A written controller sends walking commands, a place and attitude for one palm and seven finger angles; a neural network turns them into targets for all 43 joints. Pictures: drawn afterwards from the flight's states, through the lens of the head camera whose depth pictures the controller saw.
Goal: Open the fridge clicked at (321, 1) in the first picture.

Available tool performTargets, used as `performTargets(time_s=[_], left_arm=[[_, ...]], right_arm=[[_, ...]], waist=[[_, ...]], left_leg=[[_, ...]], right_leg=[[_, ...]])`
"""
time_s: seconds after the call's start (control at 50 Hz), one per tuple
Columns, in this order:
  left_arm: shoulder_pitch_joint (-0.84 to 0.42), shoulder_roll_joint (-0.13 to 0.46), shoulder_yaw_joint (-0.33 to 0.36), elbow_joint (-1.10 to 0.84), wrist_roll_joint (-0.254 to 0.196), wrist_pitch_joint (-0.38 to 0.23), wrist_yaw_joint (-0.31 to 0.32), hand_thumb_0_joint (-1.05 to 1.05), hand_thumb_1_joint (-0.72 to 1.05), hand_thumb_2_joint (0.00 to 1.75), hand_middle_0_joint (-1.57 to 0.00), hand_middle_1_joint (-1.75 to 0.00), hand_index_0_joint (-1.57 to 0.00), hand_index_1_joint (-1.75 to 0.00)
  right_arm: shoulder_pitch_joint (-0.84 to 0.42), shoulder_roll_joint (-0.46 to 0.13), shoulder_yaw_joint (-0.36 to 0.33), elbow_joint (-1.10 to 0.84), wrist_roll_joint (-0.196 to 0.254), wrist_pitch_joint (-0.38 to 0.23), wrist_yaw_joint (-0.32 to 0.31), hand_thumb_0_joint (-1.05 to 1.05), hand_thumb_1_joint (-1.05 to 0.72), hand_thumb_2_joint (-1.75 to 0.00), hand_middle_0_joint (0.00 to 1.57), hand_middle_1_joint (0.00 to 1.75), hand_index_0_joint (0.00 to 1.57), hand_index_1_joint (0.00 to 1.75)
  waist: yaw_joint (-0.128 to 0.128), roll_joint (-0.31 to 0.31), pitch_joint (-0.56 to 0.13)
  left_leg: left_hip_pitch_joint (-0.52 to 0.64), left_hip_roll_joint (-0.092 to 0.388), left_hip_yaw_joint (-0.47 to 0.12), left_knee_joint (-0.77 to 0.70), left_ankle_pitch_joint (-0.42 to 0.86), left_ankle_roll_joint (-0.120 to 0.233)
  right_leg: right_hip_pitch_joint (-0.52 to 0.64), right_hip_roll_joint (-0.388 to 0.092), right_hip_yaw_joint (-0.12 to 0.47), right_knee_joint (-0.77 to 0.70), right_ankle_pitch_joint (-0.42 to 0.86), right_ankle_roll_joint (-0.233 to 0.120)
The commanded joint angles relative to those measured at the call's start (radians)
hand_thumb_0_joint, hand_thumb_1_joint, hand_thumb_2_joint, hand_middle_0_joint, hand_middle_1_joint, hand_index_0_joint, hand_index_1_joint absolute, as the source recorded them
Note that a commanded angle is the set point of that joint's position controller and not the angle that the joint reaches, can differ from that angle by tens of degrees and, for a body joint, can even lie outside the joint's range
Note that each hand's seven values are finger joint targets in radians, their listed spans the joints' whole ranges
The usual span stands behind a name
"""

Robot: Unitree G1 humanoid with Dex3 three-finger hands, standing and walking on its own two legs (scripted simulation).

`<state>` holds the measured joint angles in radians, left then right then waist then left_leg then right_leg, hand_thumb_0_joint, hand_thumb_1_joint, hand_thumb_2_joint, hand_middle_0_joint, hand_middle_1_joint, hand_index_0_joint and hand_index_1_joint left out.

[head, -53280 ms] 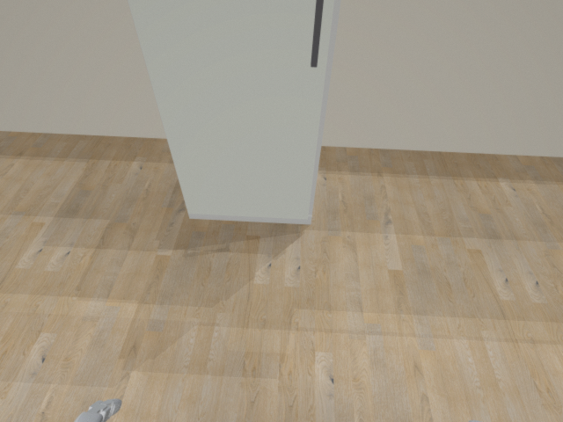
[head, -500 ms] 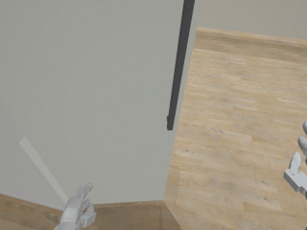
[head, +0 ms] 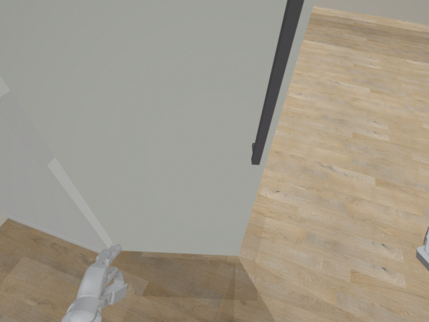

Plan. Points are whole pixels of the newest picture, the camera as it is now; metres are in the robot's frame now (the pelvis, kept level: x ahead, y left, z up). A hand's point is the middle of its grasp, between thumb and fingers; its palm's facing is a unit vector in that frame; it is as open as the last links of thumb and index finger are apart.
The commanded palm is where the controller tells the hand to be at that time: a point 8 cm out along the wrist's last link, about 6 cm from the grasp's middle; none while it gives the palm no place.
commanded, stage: step back with the hand held close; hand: right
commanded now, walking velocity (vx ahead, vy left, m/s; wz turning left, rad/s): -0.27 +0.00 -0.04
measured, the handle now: (278, 55) +0.46 -0.07 +0.27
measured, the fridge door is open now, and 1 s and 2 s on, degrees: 73 73 73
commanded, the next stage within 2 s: stop stepping back and stand still in 0.84 s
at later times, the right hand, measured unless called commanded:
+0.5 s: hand out of the picture +0.09 -0.29 +0.16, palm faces +0.51 +0.73 -0.45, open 7.5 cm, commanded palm +0.03 -0.33 +0.18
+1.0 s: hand out of the picture +0.02 -0.31 +0.17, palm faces +0.39 +0.83 -0.40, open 7.5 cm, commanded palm -0.04 -0.35 +0.18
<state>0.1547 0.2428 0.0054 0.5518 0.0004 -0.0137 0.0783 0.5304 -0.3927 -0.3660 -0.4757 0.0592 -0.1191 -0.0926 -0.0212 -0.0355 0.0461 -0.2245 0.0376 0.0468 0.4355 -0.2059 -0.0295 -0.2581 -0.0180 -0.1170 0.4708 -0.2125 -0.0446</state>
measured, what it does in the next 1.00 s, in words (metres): walks backwards: left foot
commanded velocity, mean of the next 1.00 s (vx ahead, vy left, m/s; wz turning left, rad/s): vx -0.28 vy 0.01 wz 0.03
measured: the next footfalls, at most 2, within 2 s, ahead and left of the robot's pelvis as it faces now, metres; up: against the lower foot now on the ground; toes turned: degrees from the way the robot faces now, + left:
left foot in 0.90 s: -0.27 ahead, +0.10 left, -0.01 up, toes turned +4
right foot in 1.02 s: -0.08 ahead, -0.10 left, +0.00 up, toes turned +2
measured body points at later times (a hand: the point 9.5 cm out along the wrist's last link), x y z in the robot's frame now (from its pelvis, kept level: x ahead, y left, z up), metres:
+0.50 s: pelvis -0.08 -0.02 -0.02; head -0.07 -0.04 +0.43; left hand +0.10 +0.21 -0.09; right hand +0.05 -0.33 +0.18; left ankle +0.01 +0.13 -0.74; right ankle +0.02 -0.09 -0.73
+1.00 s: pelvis -0.19 -0.06 -0.02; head -0.19 -0.10 +0.43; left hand -0.01 +0.16 -0.08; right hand -0.01 -0.35 +0.19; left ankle -0.31 +0.10 -0.74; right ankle -0.11 -0.11 -0.73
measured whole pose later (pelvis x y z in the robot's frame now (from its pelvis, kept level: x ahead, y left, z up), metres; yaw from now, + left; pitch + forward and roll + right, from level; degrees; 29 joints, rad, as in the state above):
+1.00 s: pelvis -0.19 -0.06 -0.02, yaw +4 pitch +1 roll +3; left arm 0.15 0.16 -0.02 0.67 0.01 -0.12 0.06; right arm 0.44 -0.46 -0.42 -0.55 0.04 -0.27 -0.09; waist -0.07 0.05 -0.03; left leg -0.11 0.02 0.01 0.54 -0.42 -0.05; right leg -0.51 0.02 -0.06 0.74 -0.22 0.04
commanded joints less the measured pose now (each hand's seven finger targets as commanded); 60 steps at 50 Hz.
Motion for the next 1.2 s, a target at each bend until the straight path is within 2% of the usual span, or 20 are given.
performTargets(time_s=[0.0,0.3,0.42,0.48,0.52,0.56,0.58,0.62,0.7,0.78,0.82,0.86,0.9,0.92,0.96,0.98,1.0,1.04,1.1,1.18], left_arm=[[-0.083,0.105,0.043,-0.176,-0.003,-0.042,0.017,0.00,0.90,0.90,-0.20,-0.30,-0.20,-0.30],[-0.049,0.136,0.058,-0.175,-0.001,-0.116,0.019,0.00,0.90,0.90,-0.20,-0.30,-0.20,-0.30],[-0.002,0.093,0.052,-0.121,0.007,-0.130,0.005,0.00,0.90,0.90,-0.20,-0.30,-0.20,-0.30],[0.003,0.094,0.050,-0.098,0.006,-0.130,0.006,0.00,0.90,0.90,-0.20,-0.30,-0.20,-0.30],[-0.018,0.112,0.050,-0.108,0.005,-0.140,0.019,0.00,0.90,0.90,-0.20,-0.30,-0.20,-0.30],[-0.052,0.137,0.055,-0.120,0.008,-0.163,0.028,0.00,0.90,0.90,-0.20,-0.30,-0.20,-0.30],[-0.042,0.114,0.060,-0.101,0.019,-0.168,0.026,0.00,0.90,0.90,-0.20,-0.30,-0.20,-0.30],[-0.047,0.111,0.080,-0.088,0.014,-0.174,0.004,0.00,0.90,0.90,-0.20,-0.30,-0.20,-0.30],[-0.075,0.089,0.079,-0.086,0.007,-0.187,-0.029,0.00,0.90,0.90,-0.20,-0.30,-0.20,-0.30],[-0.037,0.071,0.066,-0.047,0.015,-0.184,-0.036,0.00,0.90,0.90,-0.20,-0.30,-0.20,-0.30],[-0.001,0.058,0.067,-0.015,0.017,-0.164,-0.039,0.00,0.90,0.90,-0.20,-0.30,-0.20,-0.30],[-0.056,0.037,0.059,-0.013,0.010,-0.145,-0.020,0.00,0.90,0.90,-0.20,-0.30,-0.20,-0.30],[-0.083,0.003,-0.004,-0.028,0.046,-0.176,-0.029,0.00,0.90,0.90,-0.20,-0.30,-0.20,-0.30],[-0.056,0.011,0.017,-0.015,0.009,-0.172,-0.010,0.00,0.90,0.90,-0.20,-0.30,-0.20,-0.30],[-0.045,0.089,0.037,-0.043,-0.015,-0.156,0.025,0.00,0.90,0.90,-0.20,-0.30,-0.20,-0.30],[-0.066,0.122,0.045,-0.071,-0.015,-0.165,0.019,0.00,0.90,0.90,-0.20,-0.30,-0.20,-0.30],[-0.073,0.109,0.049,-0.087,0.001,-0.189,0.003,0.00,0.90,0.90,-0.20,-0.30,-0.20,-0.30],[-0.062,0.100,0.043,-0.057,-0.001,-0.215,-0.021,0.00,0.90,0.90,-0.20,-0.30,-0.20,-0.30],[-0.068,0.096,0.056,-0.109,0.011,-0.202,-0.046,0.00,0.90,0.90,-0.20,-0.30,-0.20,-0.30],[-0.036,0.065,0.061,-0.117,0.027,-0.171,-0.047,0.00,0.90,0.90,-0.20,-0.30,-0.20,-0.30]], right_arm=[[-0.001,-0.234,-0.211,-0.239,0.011,-0.082,-0.039,0.00,-0.90,-0.90,0.20,0.30,0.20,0.30],[-0.084,-0.204,-0.217,-0.235,-0.043,-0.159,-0.054,0.00,-0.90,-0.90,0.20,0.30,0.20,0.30],[-0.063,-0.202,-0.194,-0.262,-0.021,-0.188,-0.061,0.00,-0.90,-0.90,0.20,0.30,0.20,0.30],[-0.132,-0.193,-0.166,-0.251,-0.025,-0.187,-0.073,0.00,-0.90,-0.90,0.20,0.30,0.20,0.30],[-0.159,-0.198,-0.175,-0.247,-0.025,-0.190,-0.073,0.00,-0.90,-0.90,0.20,0.30,0.20,0.30],[-0.192,-0.185,-0.200,-0.263,-0.046,-0.199,-0.073,0.00,-0.90,-0.90,0.20,0.30,0.20,0.30],[-0.212,-0.209,-0.220,-0.255,-0.049,-0.196,-0.074,0.00,-0.90,-0.90,0.20,0.30,0.20,0.30],[-0.196,-0.237,-0.243,-0.267,-0.037,-0.212,-0.066,0.00,-0.90,-0.90,0.20,0.30,0.20,0.30],[-0.117,-0.179,-0.181,-0.307,-0.011,-0.202,-0.053,0.00,-0.90,-0.90,0.20,0.30,0.20,0.30],[-0.123,-0.182,-0.145,-0.290,0.017,-0.193,-0.044,0.00,-0.90,-0.90,0.20,0.30,0.20,0.30],[-0.144,-0.211,-0.155,-0.280,0.014,-0.206,-0.042,0.00,-0.90,-0.90,0.20,0.30,0.20,0.30],[-0.186,-0.288,-0.192,-0.287,0.010,-0.220,-0.046,0.00,-0.90,-0.90,0.20,0.30,0.20,0.30],[-0.226,-0.323,-0.244,-0.246,-0.013,-0.229,-0.046,0.00,-0.90,-0.90,0.20,0.30,0.20,0.30],[-0.282,-0.215,-0.136,-0.204,-0.010,-0.206,-0.015,0.00,-0.90,-0.90,0.20,0.30,0.20,0.30],[-0.208,-0.214,-0.165,-0.136,0.007,-0.125,-0.007,0.00,-0.90,-0.90,0.20,0.30,0.20,0.30],[-0.171,-0.217,-0.174,-0.175,0.016,-0.115,-0.005,0.00,-0.90,-0.90,0.20,0.30,0.20,0.30],[-0.192,-0.226,-0.162,-0.205,0.010,-0.122,-0.001,0.00,-0.90,-0.90,0.20,0.30,0.20,0.30],[-0.233,-0.227,-0.174,-0.234,0.003,-0.151,-0.022,0.00,-0.90,-0.90,0.20,0.30,0.20,0.30],[0.006,-0.280,-0.242,-0.469,0.004,-0.140,-0.031,0.00,-0.90,-0.90,0.20,0.30,0.20,0.30],[0.205,-0.245,-0.226,-0.466,-0.014,-0.126,-0.051,0.00,-0.90,-0.90,0.20,0.30,0.20,0.30]], waist=[[-0.014,0.031,-0.242],[-0.007,-0.075,-0.082],[0.020,0.134,-0.128],[0.033,0.139,-0.091],[0.032,0.016,-0.070],[0.015,-0.301,-0.121],[0.020,-0.251,-0.130],[0.001,-0.103,-0.185],[-0.020,-0.185,-0.199],[-0.017,-0.235,-0.275],[-0.004,-0.077,-0.290],[-0.004,0.257,-0.161],[-0.026,0.209,-0.194],[0.013,0.375,-0.190],[0.059,0.167,-0.154],[0.032,-0.196,-0.206],[0.020,-0.347,-0.188],[0.019,-0.105,-0.129],[-0.023,-0.214,-0.205],[-0.033,-0.388,-0.161]], left_leg=[[0.070,0.038,-0.074,0.024,0.365,0.020],[0.137,-0.035,-0.103,0.124,-0.157,0.029],[-0.279,0.133,-0.335,-0.128,-0.231,0.123],[-0.406,0.145,-0.294,-0.133,-0.292,0.114],[-0.318,0.025,-0.182,0.020,-0.240,0.054],[0.011,-0.149,-0.059,0.569,-0.172,-0.003],[0.031,-0.148,-0.093,0.773,-0.226,0.004],[-0.019,-0.153,-0.102,0.825,-0.264,0.014],[-0.004,-0.144,0.015,0.572,-0.308,0.032],[0.058,-0.140,0.082,0.066,-0.398,0.096],[-0.075,0.023,-0.062,-0.266,-0.273,0.153],[-0.252,0.340,-0.309,-0.295,0.186,0.241],[-0.041,0.313,-0.147,-0.065,0.721,0.213],[0.055,0.210,-0.038,-0.005,0.689,0.157],[-0.090,0.059,0.039,0.295,0.497,0.041],[-0.204,-0.073,0.037,0.564,0.015,0.002],[-0.232,-0.107,-0.103,0.715,-0.430,0.025],[-0.191,-0.107,-0.136,0.672,-0.358,0.032],[-0.054,-0.135,-0.012,0.573,-0.188,0.051],[0.262,-0.186,0.156,0.323,-0.269,0.071]], right_leg=[[0.068,-0.074,0.126,-0.030,0.326,-0.002],[-0.410,-0.135,0.259,-0.199,-0.512,-0.064],[-0.016,-0.005,0.160,0.187,-0.224,0.010],[0.062,-0.003,0.159,0.223,-0.216,0.015],[-0.047,-0.074,0.270,-0.028,-0.277,-0.016],[-0.391,-0.315,0.550,-0.386,-0.612,-0.114],[-0.435,-0.351,0.554,-0.422,-0.570,-0.130],[-0.333,-0.331,0.467,-0.364,-0.462,-0.108],[-0.183,-0.237,0.295,-0.374,-0.369,-0.027],[0.031,-0.204,0.216,-0.388,-0.233,0.163],[0.229,-0.104,0.082,-0.035,0.030,0.188],[0.033,0.009,0.116,0.570,-0.198,0.115],[-0.196,0.008,0.101,0.588,-0.265,0.095],[-0.161,0.019,0.111,0.428,-0.176,0.083],[0.125,0.018,0.097,0.028,0.312,0.042],[0.240,-0.175,0.344,-0.097,0.683,-0.035],[0.184,-0.274,0.517,-0.170,0.578,-0.053],[-0.003,-0.260,0.546,-0.329,-0.109,0.008],[-0.079,-0.147,0.389,-0.495,-0.462,0.264],[-0.311,-0.056,0.133,-0.495,-0.419,0.214]])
